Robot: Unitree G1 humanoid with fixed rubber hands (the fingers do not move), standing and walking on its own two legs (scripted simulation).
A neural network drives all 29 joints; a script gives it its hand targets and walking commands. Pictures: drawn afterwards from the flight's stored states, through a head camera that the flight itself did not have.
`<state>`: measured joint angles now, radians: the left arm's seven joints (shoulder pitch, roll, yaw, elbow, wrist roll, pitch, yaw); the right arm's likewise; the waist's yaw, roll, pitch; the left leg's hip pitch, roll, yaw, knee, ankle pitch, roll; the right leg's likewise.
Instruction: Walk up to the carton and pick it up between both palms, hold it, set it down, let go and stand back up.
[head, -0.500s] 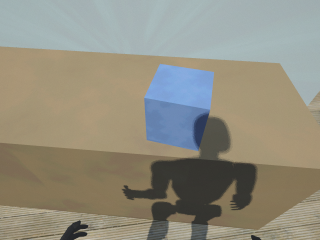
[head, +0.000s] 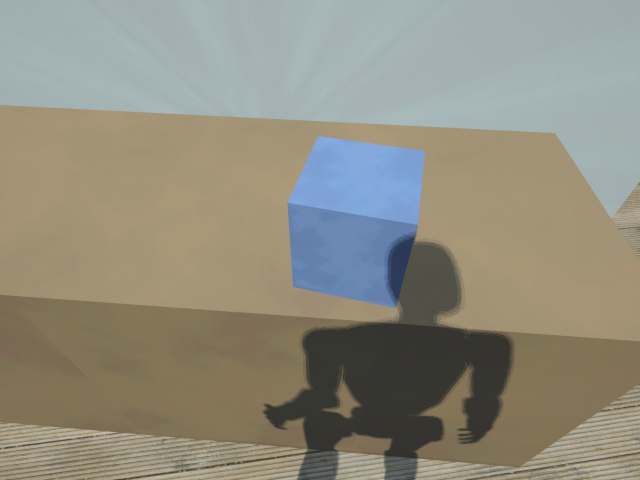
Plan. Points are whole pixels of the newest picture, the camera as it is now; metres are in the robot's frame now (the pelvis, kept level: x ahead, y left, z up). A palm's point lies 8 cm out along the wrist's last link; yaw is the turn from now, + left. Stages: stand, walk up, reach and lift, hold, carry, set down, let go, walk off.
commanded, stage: stand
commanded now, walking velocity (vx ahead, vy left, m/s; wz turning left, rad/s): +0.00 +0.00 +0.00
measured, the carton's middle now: (356, 221) +0.52 -0.05 +0.03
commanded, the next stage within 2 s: none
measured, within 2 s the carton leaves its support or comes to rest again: neither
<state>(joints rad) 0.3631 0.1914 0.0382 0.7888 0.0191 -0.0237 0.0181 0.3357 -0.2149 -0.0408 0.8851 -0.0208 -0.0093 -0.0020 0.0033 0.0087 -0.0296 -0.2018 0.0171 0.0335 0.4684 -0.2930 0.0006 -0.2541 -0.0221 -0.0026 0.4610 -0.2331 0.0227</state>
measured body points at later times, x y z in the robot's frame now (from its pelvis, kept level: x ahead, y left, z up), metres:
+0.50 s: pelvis +0.00 +0.00 +0.00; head +0.00 +0.00 +0.45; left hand -0.03 +0.23 -0.15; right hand -0.03 -0.23 -0.15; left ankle -0.03 +0.12 -0.74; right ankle +0.00 -0.13 -0.74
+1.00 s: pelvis -0.01 +0.00 +0.00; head -0.01 +0.00 +0.45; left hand -0.06 +0.21 -0.16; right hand -0.06 -0.21 -0.16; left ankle -0.03 +0.12 -0.74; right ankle +0.00 -0.13 -0.74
